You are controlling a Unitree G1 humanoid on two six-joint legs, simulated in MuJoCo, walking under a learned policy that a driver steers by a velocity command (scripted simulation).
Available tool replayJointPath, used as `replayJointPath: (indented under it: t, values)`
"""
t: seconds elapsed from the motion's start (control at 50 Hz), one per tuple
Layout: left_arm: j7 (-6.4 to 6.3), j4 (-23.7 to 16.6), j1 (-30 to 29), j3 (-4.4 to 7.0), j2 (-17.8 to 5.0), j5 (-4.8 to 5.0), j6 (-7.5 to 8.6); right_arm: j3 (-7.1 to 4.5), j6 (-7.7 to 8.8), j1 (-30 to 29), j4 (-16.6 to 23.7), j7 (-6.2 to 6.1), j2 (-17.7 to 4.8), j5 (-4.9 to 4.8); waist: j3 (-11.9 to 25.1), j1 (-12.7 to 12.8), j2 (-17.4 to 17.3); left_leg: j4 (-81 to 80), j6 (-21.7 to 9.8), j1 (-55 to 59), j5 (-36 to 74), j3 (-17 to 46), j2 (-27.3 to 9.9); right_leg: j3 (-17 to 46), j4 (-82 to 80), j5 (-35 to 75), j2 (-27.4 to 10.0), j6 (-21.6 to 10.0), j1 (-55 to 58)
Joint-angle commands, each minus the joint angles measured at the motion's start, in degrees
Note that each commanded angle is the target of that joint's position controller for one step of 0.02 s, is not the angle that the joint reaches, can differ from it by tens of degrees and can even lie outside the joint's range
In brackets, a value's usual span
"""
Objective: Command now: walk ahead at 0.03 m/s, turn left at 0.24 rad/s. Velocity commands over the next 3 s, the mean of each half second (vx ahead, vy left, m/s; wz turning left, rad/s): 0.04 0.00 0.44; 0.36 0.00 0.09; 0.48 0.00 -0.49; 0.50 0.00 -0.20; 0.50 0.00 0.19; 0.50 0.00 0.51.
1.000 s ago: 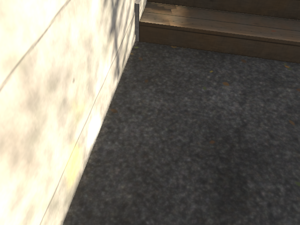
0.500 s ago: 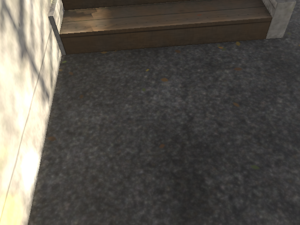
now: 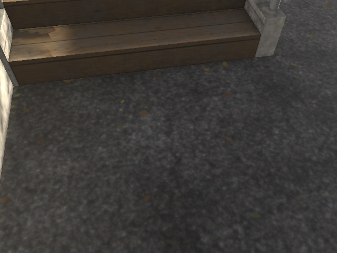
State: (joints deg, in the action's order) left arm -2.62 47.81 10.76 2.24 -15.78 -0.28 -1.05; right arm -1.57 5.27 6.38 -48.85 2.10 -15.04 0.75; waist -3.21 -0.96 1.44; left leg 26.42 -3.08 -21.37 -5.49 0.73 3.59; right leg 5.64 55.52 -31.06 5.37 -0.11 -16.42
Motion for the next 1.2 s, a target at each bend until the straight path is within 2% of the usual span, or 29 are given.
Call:
replayJointPath:
  t: [0.02, 0.08, 0.14, 0.18, 0.24, 0.26, 0.28, 0.3, 0.32, 0.36, 0.38, 0.4, 0.48, 0.56, 0.68, 0.72, 0.74, 0.76, 0.78, 0.8, 0.82, 0.84, 0.9, 0.94, 1.02, 1.12, 1.14, 1.16, 1.2]
  values:
    - [-0.87, -2.2, 2.7, 2.67, -8.3, 0.56, -1.73, -2.33, -0.94, -1.5, 4.4, -0.64, -10.1, -1.23, 5.8, 1.1, -4.3, -12.1, -11.4, 9.8, 0.4, 24.2, -17.8, 2.0, 8.5, 0.9, -4.6, 2.0, -10.3]
    - [-1.48, -1.7, 2.2, 1.8, -4.3, 1.15, -0.88, -2.68, -2.77, -1.5, 4.5, -2.17, -9.9, -1.39, 5.4, 1.2, -9.0, -13.9, -8.2, 6.5, -7.6, 19.5, -11.3, -1.4, -5.6, 4.2, -2.5, 3.0, -5.3]
    - [-1.49, -1.3, 2.3, 1.85, -4.2, 1.13, 0.08, -3.83, -3.88, -0.3, 4.9, -2.67, -11.6, -1.37, 8.1, 0.8, -11.9, -13.2, -9.0, 7.2, -7.1, 20.5, -11.3, -1.7, -13.9, 7.2, -1.9, 3.4, -0.9]
    - [-0.74, -1.6, 1.7, 1.92, -5.0, 1.32, 0.94, -4.28, -4.79, -0.4, 5.6, -3.41, -11.5, -1.71, 8.5, 0.5, -11.0, -12.3, -8.6, 7.5, -6.6, 22.8, -11.7, -1.3, -18.7, 10.8, -1.9, 3.3, 0.1]
    - [0.4, -0.3, 5.6, 2.3, -5.6, 1.29, 2.16, -4.37, -6.21, -1.3, 6.8, -4.57, -11.0, -2.58, 8.7, 3.2, -10.0, -9.2, -5.2, 3.8, -9.0, 23.0, -9.2, -2.9, -31.8, 18.7, -2.2, 1.0, 7.7]
    - [0.32, -0.2, 7.5, 3.02, -8.2, 0.7, 2.33, -3.87, -6.53, -0.1, 7.1, -4.79, -9.2, -2.62, 8.7, 3.4, -6.8, -4.5, -2.4, -1.4, -14.3, 20.6, -6.4, 1.0, -36.2, 18.4, -8.0, -1.3, 12.7]
    - [0.05, -0.7, 6.5, 4.32, -13.9, -0.84, 2.02, -3.06, -6.27, -0.9, 9.3, -4.5, -5.7, -2.29, 6.2, 1.6, 8.2, 8.6, 0.7, -12.4, -22.4, 10.9, 2.0, 15.9, -41.1, 15.8, -20.2, -8.3, 13.4]
    - [0.23, -2.5, 1.8, 4.03, -13.2, -3.17, 2.31, -3.93, -5.4, -0.2, 9.5, -4.26, -7.9, -1.75, 4.9, 0.9, 14.1, 22.1, 2.6, -14.4, -28.0, 7.9, 3.1, 24.1, -43.7, 22.0, -27.9, -14.0, 7.3]
    - [-0.05, -4.7, -2.5, 2.86, -9.4, -3.29, 2.94, -5.21, -5.28, 2.9, 7.8, -4.07, -11.4, -1.76, 5.0, -1.0, 8.9, 30.9, 3.1, -12.9, -25.4, 9.7, 1.2, 19.7, -42.2, 26.8, -26.4, -14.0, 6.4]
    - [-0.24, -5.8, -5.6, 2.16, -7.1, -0.57, 3.6, -5.54, -6.45, 7.4, 4.9, -4.36, -10.2, -1.39, 5.0, -2.3, 4.8, 38.5, 5.1, -14.3, -19.3, 8.4, 0.9, 9.8, -39.0, 32.5, -20.8, -9.8, 9.3]
    - [-0.33, -5.7, -5.0, 1.84, -6.7, 0.1, 3.59, -5.35, -6.94, 7.6, 4.8, -4.36, -9.1, -1.29, 4.4, -1.6, 4.3, 42.0, 6.3, -15.3, -17.9, 8.0, 0.4, 7.2, -38.1, 36.7, -20.2, -9.8, 10.0]
    - [-0.48, -5.4, -3.8, 1.67, -6.6, 0.09, 3.39, -5.16, -7.18, 6.9, 5.5, -4.2, -8.5, -1.51, 4.1, -0.9, 4.3, 43.6, 7.3, -15.4, -16.7, 6.7, 0.1, 4.4, -37.9, 39.5, -19.4, -10.3, 10.0]
    - [-1.27, -3.5, 4.4, 2.17, -8.2, 0.28, 2.97, -4.21, -6.65, -1.6, 10.6, -2.82, -7.3, -2.38, 2.4, 5.3, 7.1, 34.6, 8.9, -22.4, -11.4, 3.2, -4.2, 5.8, -44.5, 12.9, -20.9, -11.2, 18.7]
    - [-0.49, -2.5, 6.9, 3.11, -10.3, 0.41, 4.25, -3.38, -5.09, -3.7, 13.0, -1.7, -5.3, -1.98, 0.8, 6.6, 5.6, 24.7, 7.2, -20.3, -11.4, 2.1, -6.1, 4.7, -47.3, 10.9, -23.0, -11.6, 20.1]
    - [2.54, -0.6, 7.0, 4.2, -12.3, 1.49, 6.06, -2.6, -3.5, -4.5, 13.4, -0.51, -5.1, -1.85, -1.3, 5.5, 6.8, 8.2, 2.2, -4.3, -12.7, -3.7, -5.1, -2.0, -46.2, 13.6, -20.9, -11.0, 11.5]
    - [3.37, -0.2, 6.3, 3.94, -11.8, 2.41, 5.66, -2.66, -3.17, 0.5, 11.6, -0.06, -4.6, -2.36, -0.2, 1.7, 5.2, 1.4, 0.5, 6.7, -8.2, -5.7, -3.5, -2.3, -42.0, 14.0, -21.0, -10.8, 6.0]
    - [3.53, 0.1, 6.3, 3.35, -10.6, 2.32, 5.6, -3.57, -3.25, 5.8, 9.6, -0.53, -6.2, -2.54, 1.6, -1.1, 4.0, -0.5, -0.4, 15.8, -7.9, -5.8, -2.3, -3.0, -37.9, 17.1, -19.8, -9.6, 1.4]
    - [3.77, 0.1, 4.9, 2.1, -8.1, 1.52, 6.09, -4.93, -3.17, 14.5, 7.5, -1.55, -9.0, -2.37, 5.2, -6.1, 2.6, -2.2, -2.1, 27.9, -9.2, -0.7, -5.7, -6.3, -27.0, 18.2, -16.2, -6.8, -5.5]
    - [4.22, -3.1, 3.5, 0.04, -1.9, -0.25, 6.8, -6.17, -3.18, 22.5, 6.7, -2.76, -15.5, -0.57, 12.6, -7.9, -13.7, -5.7, -7.5, 41.6, -15.1, 21.5, -22.6, -11.9, -2.8, 3.5, -10.3, -2.0, -21.0]
    - [3.72, -3.7, 4.4, 0.96, -4.5, 1.76, 8.04, -6.26, -2.08, 21.0, 7.4, -2.55, -17.1, 0.27, 11.4, -6.7, -16.0, -12.9, -14.6, 36.0, -20.8, 37.3, -29.4, -3.9, 10.4, -4.4, -6.2, -1.2, -29.9]
    - [3.56, -3.9, 4.4, 2.22, -9.1, 3.6, 8.31, -4.93, -1.21, 19.2, 6.6, -2.07, -12.3, -0.44, 6.2, -6.1, -11.9, -13.8, -13.3, 31.8, -23.1, 30.8, -27.1, 0.8, 14.9, -1.0, -8.9, -1.7, -32.0]
    - [3.6, -3.6, 4.3, 2.58, -9.8, 3.83, 8.07, -3.89, -0.66, 15.7, 6.7, -1.89, -8.7, -1.02, 2.5, -4.2, -11.7, -14.7, -10.4, 28.8, -21.6, 22.9, -23.7, 0.5, 14.2, 4.6, -10.6, -2.2, -32.4]
    - [3.3, -1.8, 5.8, 2.47, -7.3, 1.96, 6.56, -2.95, 0.02, 8.4, 7.1, -1.77, -5.9, -0.58, -0.5, 0.2, -8.0, -17.4, -6.0, 20.6, -2.5, 8.4, -17.6, 0.9, 10.1, 17.3, -13.1, -1.3, -27.2]
    - [3.6, -1.6, 7.7, 1.88, -4.6, 1.87, 5.81, -3.16, 0.73, 9.9, 5.9, -1.92, -6.0, -0.12, 0.6, 1.0, -6.6, -17.6, -6.5, 19.8, 7.4, 3.1, -17.4, 1.1, 9.8, 21.1, -13.0, -0.3, -27.0]
    - [3.59, -5.0, 2.8, 1.46, -3.2, 1.45, 5.33, -3.13, 1.26, 11.8, 3.8, -2.45, -6.6, 0.05, -2.3, 0.1, -5.4, -19.9, -6.3, 17.8, 9.0, -3.7, -16.5, 0.3, -1.4, 30.5, -11.9, 0.6, -28.2]
    - [6.03, -10.8, -8.2, 0.14, -1.1, 1.49, 5.64, -3.06, 0.68, 15.5, 1.9, -2.83, -7.9, -0.7, -5.6, -3.3, -3.7, -19.6, -4.8, 21.1, 14.2, -9.2, -17.8, -5.9, -15.8, 36.2, -10.0, -2.1, -26.9]
    - [6.62, -12.1, -10.2, 0.04, -1.1, 1.68, 5.74, -3.43, 0.06, 15.2, 2.0, -3.03, -9.6, -0.82, -5.5, -3.5, -3.5, -18.7, -4.4, 22.7, 16.8, -10.1, -18.1, -7.0, -17.8, 35.1, -9.9, -2.7, -26.6]
    - [7.1, -12.9, -10.7, -0.16, -0.3, 2.15, 5.72, -3.52, -0.27, 15.7, 1.8, -3.13, -9.6, -1.26, -4.7, -3.0, -4.2, -17.1, -4.3, 24.7, 22.3, -10.8, -18.7, -8.5, -19.2, 34.0, -9.0, -3.8, -25.0]
    - [7.49, -13.9, -8.8, 0.81, -2.6, 2.07, 5.3, -3.93, -1.18, 15.4, 2.0, -3.61, -11.5, -1.33, -0.8, -0.6, -6.3, -9.7, -3.3, 28.5, 43.6, -12.2, -19.4, -11.6, -19.0, 28.0, -5.4, -6.2, -19.5]
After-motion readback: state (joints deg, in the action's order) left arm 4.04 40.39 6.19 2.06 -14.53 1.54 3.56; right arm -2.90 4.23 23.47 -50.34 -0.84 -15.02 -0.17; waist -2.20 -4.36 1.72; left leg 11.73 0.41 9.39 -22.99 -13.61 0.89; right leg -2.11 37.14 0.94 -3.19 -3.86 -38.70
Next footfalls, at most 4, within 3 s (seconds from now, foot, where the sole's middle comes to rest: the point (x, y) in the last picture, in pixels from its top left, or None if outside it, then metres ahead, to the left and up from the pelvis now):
0.26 right None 0.09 -0.14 -0.77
0.76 left None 0.10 0.15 -0.77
1.26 right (161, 244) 0.50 0.04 -0.77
1.76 left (112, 179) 0.78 0.25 -0.77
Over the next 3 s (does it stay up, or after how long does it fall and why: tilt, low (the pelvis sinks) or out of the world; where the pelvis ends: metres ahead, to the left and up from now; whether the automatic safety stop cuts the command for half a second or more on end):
stays up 1.22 0.19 0.01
